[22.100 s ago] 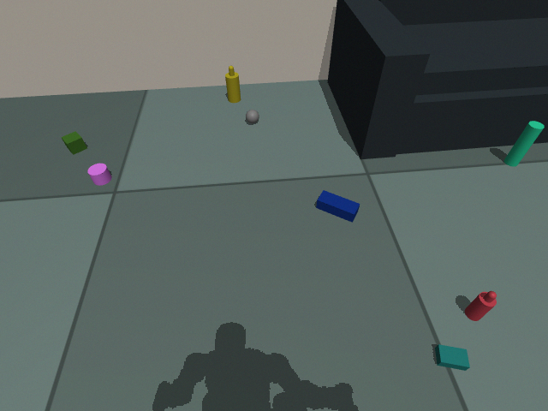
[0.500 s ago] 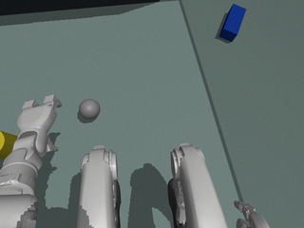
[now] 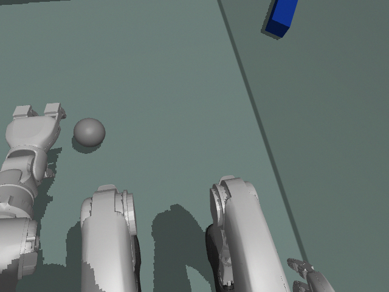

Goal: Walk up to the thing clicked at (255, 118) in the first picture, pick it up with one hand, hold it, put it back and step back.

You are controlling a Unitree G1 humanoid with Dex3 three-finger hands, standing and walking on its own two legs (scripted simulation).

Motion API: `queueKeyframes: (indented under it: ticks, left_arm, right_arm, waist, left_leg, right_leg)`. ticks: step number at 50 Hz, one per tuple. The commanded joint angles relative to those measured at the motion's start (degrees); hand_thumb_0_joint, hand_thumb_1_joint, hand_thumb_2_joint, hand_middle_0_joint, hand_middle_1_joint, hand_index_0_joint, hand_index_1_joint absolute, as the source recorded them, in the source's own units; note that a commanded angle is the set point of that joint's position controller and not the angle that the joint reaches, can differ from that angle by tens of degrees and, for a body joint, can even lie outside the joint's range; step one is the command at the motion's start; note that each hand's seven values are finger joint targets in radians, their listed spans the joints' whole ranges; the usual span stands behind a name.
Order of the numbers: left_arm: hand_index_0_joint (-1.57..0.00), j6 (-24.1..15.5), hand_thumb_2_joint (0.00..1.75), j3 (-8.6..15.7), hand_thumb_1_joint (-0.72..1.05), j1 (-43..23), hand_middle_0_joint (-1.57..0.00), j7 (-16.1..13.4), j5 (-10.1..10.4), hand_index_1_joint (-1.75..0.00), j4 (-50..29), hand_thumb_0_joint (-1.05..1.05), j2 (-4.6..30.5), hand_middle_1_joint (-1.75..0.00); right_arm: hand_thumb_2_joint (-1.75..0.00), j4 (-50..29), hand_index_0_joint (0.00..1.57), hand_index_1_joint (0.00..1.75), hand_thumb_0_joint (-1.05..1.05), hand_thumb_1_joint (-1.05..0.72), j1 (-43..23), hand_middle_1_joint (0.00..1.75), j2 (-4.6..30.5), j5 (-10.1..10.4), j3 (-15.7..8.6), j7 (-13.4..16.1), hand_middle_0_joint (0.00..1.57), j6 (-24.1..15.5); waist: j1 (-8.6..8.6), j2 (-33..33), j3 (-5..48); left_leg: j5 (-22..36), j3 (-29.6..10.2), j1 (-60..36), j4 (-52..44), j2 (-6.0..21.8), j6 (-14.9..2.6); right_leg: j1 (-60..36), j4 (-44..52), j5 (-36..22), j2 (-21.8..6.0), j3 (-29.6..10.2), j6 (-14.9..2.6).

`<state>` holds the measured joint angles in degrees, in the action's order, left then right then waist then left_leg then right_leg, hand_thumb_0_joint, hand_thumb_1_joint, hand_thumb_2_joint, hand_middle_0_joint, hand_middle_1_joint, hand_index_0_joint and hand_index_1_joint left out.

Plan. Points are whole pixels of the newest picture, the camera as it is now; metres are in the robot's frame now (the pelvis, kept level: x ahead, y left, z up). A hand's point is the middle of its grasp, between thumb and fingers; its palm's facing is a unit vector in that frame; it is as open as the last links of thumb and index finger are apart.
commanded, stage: rise first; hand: left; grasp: from above
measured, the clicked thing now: (89, 132) +0.51 +0.25 -0.32
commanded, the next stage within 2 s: none
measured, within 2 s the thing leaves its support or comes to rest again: neither
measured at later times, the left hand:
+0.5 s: hand (56, 143) +0.44 +0.29 -0.19, palm faces -0.45 -0.07 -0.89, open 14.1 cm
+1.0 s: hand (60, 139) +0.45 +0.29 -0.20, palm faces -0.45 -0.06 -0.89, open 14.1 cm
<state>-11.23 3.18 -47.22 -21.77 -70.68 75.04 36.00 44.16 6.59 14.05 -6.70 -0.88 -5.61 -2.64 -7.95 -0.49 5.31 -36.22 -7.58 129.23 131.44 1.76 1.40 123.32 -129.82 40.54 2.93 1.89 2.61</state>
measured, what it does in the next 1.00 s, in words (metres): stands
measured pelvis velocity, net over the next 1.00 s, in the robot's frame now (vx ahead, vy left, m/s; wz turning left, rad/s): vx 0.00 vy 0.00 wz -0.04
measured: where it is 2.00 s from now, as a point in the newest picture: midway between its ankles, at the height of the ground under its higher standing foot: (177, 278)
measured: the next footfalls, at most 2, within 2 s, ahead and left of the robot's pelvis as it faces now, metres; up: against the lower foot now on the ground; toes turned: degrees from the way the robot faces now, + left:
none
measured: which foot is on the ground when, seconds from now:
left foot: down 0.00-1.00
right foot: down 0.00-1.00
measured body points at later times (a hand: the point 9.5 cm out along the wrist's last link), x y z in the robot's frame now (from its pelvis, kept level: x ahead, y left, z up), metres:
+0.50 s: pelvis +0.01 +0.00 -0.02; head +0.24 +0.05 +0.36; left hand +0.46 +0.29 -0.14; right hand +0.08 -0.28 -0.14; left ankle +0.09 +0.14 -0.32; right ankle +0.09 -0.13 -0.32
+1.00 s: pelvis +0.00 +0.00 -0.03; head +0.24 +0.06 +0.35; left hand +0.47 +0.29 -0.15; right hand +0.07 -0.28 -0.14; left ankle +0.09 +0.13 -0.32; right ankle +0.09 -0.13 -0.32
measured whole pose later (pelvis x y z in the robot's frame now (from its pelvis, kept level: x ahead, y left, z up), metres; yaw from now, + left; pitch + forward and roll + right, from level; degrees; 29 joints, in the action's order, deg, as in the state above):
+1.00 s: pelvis +0.00 +0.00 -0.03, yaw -2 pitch +33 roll -7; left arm -11.0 4.4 -53.4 -24.4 -70.8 83.3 40.7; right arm 43.8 6.4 15.1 -9.0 3.7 -6.6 -2.6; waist -11.8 -1.5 2.0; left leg -37.2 -10.1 133.5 137.3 1.9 2.3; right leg 127.6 -134.6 40.6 4.0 3.6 2.7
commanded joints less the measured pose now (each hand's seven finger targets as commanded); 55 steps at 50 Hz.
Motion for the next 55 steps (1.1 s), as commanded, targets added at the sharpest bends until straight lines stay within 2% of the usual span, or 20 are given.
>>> queueKeyframes:
  ticks: [1,3,4,8,9,10,16,18,19,27,28,30,32,38,41,43,44,52,53,55]
  left_arm:
    - [-0.06,0.5,1.01,2.5,-0.56,-17.3,-0.06,-2.9,0.8,-1.02,-6.5,0.00,13.4,-1.02]
    - [-0.06,0.6,1.00,2.3,-0.55,-18.9,-0.06,-3.0,1.0,-1.01,-5.7,0.00,13.6,-1.02]
    - [-0.06,0.7,1.01,2.1,-0.55,-18.9,-0.06,-2.9,0.9,-1.01,-5.2,0.00,13.8,-1.02]
    - [-0.07,0.8,1.00,3.1,-0.54,-18.8,-0.06,-3.1,1.1,-1.01,-4.8,0.00,14.8,-1.02]
    - [-0.06,0.7,1.01,2.5,-0.55,-19.5,-0.06,-3.0,1.2,-1.02,-4.6,0.00,14.3,-1.02]
    - [-0.07,0.7,1.01,2.5,-0.55,-18.4,-0.06,-2.9,1.2,-1.02,-3.6,0.00,14.4,-1.03]
    - [-0.07,0.0,1.00,3.2,-0.55,-19.3,-0.06,-3.1,1.3,-1.03,-4.4,0.00,15.8,-1.04]
    - [-0.07,0.0,0.99,4.0,-0.54,-19.0,-0.06,-3.4,1.2,-1.03,-4.1,0.00,17.3,-1.04]
    - [-0.07,-0.1,1.00,4.0,-0.54,-19.1,-0.06,-3.5,1.1,-1.02,-3.8,0.00,16.8,-1.04]
    - [-0.07,-0.1,1.00,2.9,-0.55,-20.2,-0.06,-4.0,1.0,-1.03,-3.0,0.00,15.8,-1.04]
    - [-0.04,-0.1,1.08,3.1,-0.61,-20.0,-0.07,-4.2,0.8,-1.02,-2.4,0.00,16.4,-0.99]
    - [-0.06,0.3,1.01,2.8,-0.56,-19.7,-0.06,-4.3,0.8,-1.03,-1.6,0.00,15.8,-1.03]
    - [-0.06,0.2,1.02,2.6,-0.56,-22.0,-0.07,-4.4,0.7,-1.01,-1.9,0.00,16.4,-1.01]
    - [-0.06,-0.1,1.02,3.1,-0.57,-22.7,-0.06,-4.8,0.5,-1.03,-0.9,0.00,18.1,-1.02]
    - [-0.06,0.1,1.02,2.8,-0.56,-22.3,-0.07,-4.8,0.9,-1.03,0.2,0.00,17.5,-1.02]
    - [-0.07,0.1,1.02,3.4,-0.56,-23.0,-0.07,-4.7,0.7,-1.02,-0.3,0.00,19.3,-1.02]
    - [-0.07,0.1,1.01,2.4,-0.56,-22.3,-0.07,-4.5,0.6,-1.03,0.8,0.00,18.5,-1.03]
    - [-0.06,0.2,1.02,2.5,-0.56,-23.6,-0.06,-4.7,0.6,-1.03,1.3,0.00,18.9,-1.03]
    - [-0.06,0.2,1.01,2.9,-0.56,-23.9,-0.07,-4.8,0.8,-1.03,1.5,0.00,19.7,-1.03]
    - [-0.06,0.1,1.02,2.0,-0.57,-24.4,-0.06,-4.5,0.5,-1.04,1.6,0.00,19.3,-1.03]
  right_arm:
    - [-0.90,-1.1,0.20,0.30,0.00,-0.90,10.4,0.30,12.0,0.1,-3.6,0.5,0.20,-0.5]
    - [-0.90,-1.0,0.20,0.30,0.00,-0.90,10.6,0.30,12.3,-0.3,-3.6,0.3,0.20,-0.5]
    - [-0.90,-0.8,0.20,0.30,0.00,-0.90,10.4,0.30,12.2,-0.2,-3.5,0.3,0.20,-0.4]
    - [-0.90,-0.9,0.20,0.30,0.00,-0.90,10.5,0.30,12.4,-0.5,-3.1,0.2,0.20,-0.5]
    - [-0.90,-0.9,0.20,0.30,0.00,-0.90,10.5,0.30,12.7,-0.6,-2.9,0.1,0.20,-0.5]
    - [-0.90,-0.8,0.20,0.30,0.00,-0.91,10.2,0.30,12.2,-0.6,-2.7,0.0,0.20,-0.5]
    - [-0.90,-0.9,0.20,0.30,0.00,-0.90,10.6,0.30,12.2,-0.8,-2.0,-0.1,0.20,-0.1]
    - [-0.90,-0.8,0.20,0.30,0.00,-0.90,10.6,0.30,12.4,-0.8,-2.0,-0.1,0.20,0.1]
    - [-0.90,-0.7,0.20,0.30,0.00,-0.90,10.9,0.30,12.4,-1.0,-1.8,-0.1,0.20,0.1]
    - [-0.90,-0.7,0.20,0.30,0.00,-0.90,10.9,0.30,13.1,-1.1,-1.4,-0.2,0.20,0.4]
    - [-0.90,-0.7,0.20,0.30,0.00,-0.91,10.8,0.30,13.1,-1.1,-1.4,-0.3,0.20,0.4]
    - [-0.90,-0.5,0.20,0.30,0.00,-0.90,10.9,0.30,13.3,-1.4,-1.2,-0.3,0.20,0.2]
    - [-0.90,-0.7,0.20,0.30,0.00,-0.90,11.0,0.30,13.7,-1.3,-1.3,-0.2,0.20,0.3]
    - [-0.90,-0.6,0.20,0.30,0.00,-0.90,10.9,0.30,14.0,-1.6,-0.3,-0.3,0.20,0.0]
    - [-0.90,-0.9,0.20,0.30,0.00,-0.90,11.3,0.30,14.0,-2.0,0.2,-0.4,0.20,-0.1]
    - [-0.90,-0.8,0.20,0.30,0.00,-0.90,10.9,0.30,14.2,-1.9,0.2,-0.3,0.20,-0.1]
    - [-0.90,-0.9,0.20,0.30,0.00,-0.91,10.7,0.30,14.2,-1.9,0.1,-0.4,0.20,-0.1]
    - [-0.90,-0.9,0.20,0.30,0.00,-0.90,11.1,0.30,14.5,-2.3,1.2,-0.5,0.20,-0.1]
    - [-0.90,-0.9,0.20,0.30,0.00,-0.90,10.9,0.30,14.7,-2.1,1.0,-0.3,0.20,-0.2]
    - [-0.90,-1.0,0.20,0.30,0.00,-0.90,10.9,0.30,14.7,-2.2,1.2,-0.3,0.20,-0.2]
  waist:
    - [0.10,12.3,38.9]
    - [-1.31,10.9,37.9]
    - [-0.76,11.2,37.5]
    - [-0.89,12.0,37.4]
    - [-1.50,12.1,37.5]
    - [-0.99,11.7,36.7]
    - [-1.41,10.7,38.1]
    - [-0.78,11.0,38.4]
    - [-1.49,11.1,38.1]
    - [-2.28,12.3,37.0]
    - [-1.94,12.9,37.4]
    - [-2.17,14.0,37.2]
    - [-3.13,13.8,36.7]
    - [-3.23,13.6,36.0]
    - [-4.01,12.6,35.4]
    - [-3.32,13.8,36.6]
    - [-3.67,13.4,35.7]
    - [-4.71,13.8,35.1]
    - [-4.10,13.8,34.9]
    - [-4.85,15.1,35.1]
  left_leg:
    - [7.5,5.8,-32.2,-12.1,-0.8,-2.59]
    - [6.4,5.7,-30.0,-11.3,-0.7,-2.90]
    - [6.1,5.7,-29.9,-11.2,-0.7,-2.90]
    - [5.8,5.7,-29.9,-10.5,-0.5,-2.83]
    - [5.3,5.5,-29.2,-10.5,-0.5,-2.79]
    - [5.4,5.7,-28.7,-10.4,-0.6,-2.87]
    - [7.1,5.9,-26.4,-8.5,-0.6,-3.21]
    - [7.6,6.2,-26.4,-8.1,-0.5,-3.25]
    - [7.4,6.1,-25.8,-7.8,-0.6,-3.21]
    - [7.3,5.3,-27.0,-7.8,-0.5,-2.92]
    - [7.1,5.3,-27.0,-8.0,-0.6,-2.82]
    - [7.4,5.1,-28.0,-8.2,-0.5,-2.60]
    - [6.8,4.8,-27.7,-7.7,-0.4,-2.69]
    - [6.5,5.0,-25.9,-7.0,-0.5,-2.85]
    - [6.7,5.1,-24.7,-6.3,-0.4,-3.08]
    - [6.5,5.1,-25.3,-6.5,-0.5,-2.92]
    - [5.7,5.0,-24.7,-6.3,-0.4,-3.00]
    - [6.0,4.7,-23.7,-5.8,-0.5,-2.91]
    - [5.7,4.6,-24.4,-6.0,-0.5,-2.87]
    - [5.6,4.3,-25.2,-6.0,-0.4,-2.71]
  right_leg:
    - [-14.7,14.2,-12.0,0.8,5.9,-4.84]
    - [-14.6,14.3,-11.4,0.8,6.0,-4.54]
    - [-13.9,14.1,-11.1,0.8,5.9,-4.66]
    - [-14.0,13.6,-10.8,0.7,6.1,-4.58]
    - [-13.7,13.2,-10.5,0.9,6.3,-4.61]
    - [-14.2,13.4,-10.7,1.0,6.1,-4.67]
    - [-16.8,13.1,-12.9,1.3,5.8,-4.16]
    - [-17.4,13.2,-13.4,1.3,5.5,-4.08]
    - [-17.4,12.8,-13.2,1.2,5.7,-4.02]
    - [-14.5,11.8,-13.1,1.5,6.8,-4.41]
    - [-14.5,11.4,-12.9,1.5,6.8,-4.50]
    - [-13.8,10.8,-13.1,1.5,7.1,-4.63]
    - [-12.7,10.8,-12.7,1.4,7.3,-4.54]
    - [-13.5,10.8,-12.5,1.4,7.2,-4.32]
    - [-14.7,11.2,-13.2,1.5,7.1,-4.02]
    - [-14.4,10.7,-12.6,1.5,7.0,-4.21]
    - [-14.3,11.1,-12.0,1.7,7.0,-4.19]
    - [-14.4,10.3,-12.7,1.8,7.6,-4.13]
    - [-12.9,10.2,-12.2,1.7,7.7,-4.29]
    - [-12.8,9.9,-12.3,1.9,7.9,-4.39]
